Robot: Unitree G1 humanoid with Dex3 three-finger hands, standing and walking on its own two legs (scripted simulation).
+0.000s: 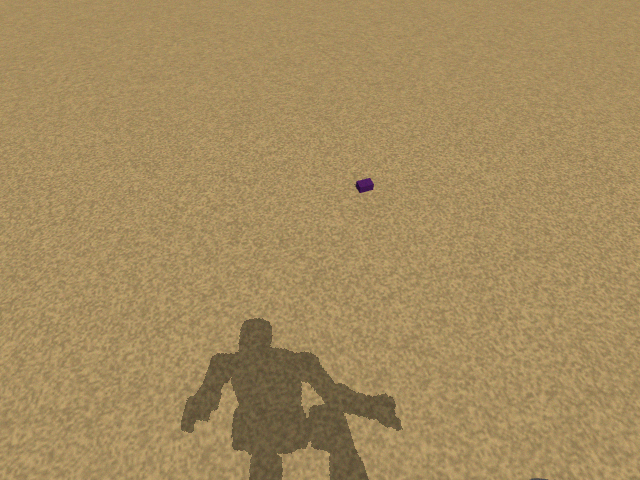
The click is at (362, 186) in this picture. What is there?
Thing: small brick
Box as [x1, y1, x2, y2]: [356, 178, 373, 192]
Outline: 369,178 356,181 356,187 359,192 372,189 373,184
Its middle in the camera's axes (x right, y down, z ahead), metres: +0.21 -0.26 +1.80
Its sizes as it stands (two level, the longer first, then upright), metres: 0.068 0.047 0.035
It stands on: the floor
